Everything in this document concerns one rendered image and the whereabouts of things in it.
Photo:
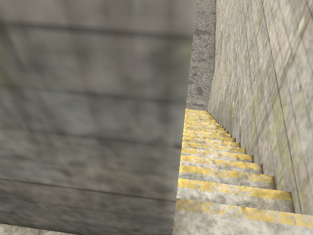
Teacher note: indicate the stairs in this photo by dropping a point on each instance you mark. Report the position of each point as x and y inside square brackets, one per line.
[215, 169]

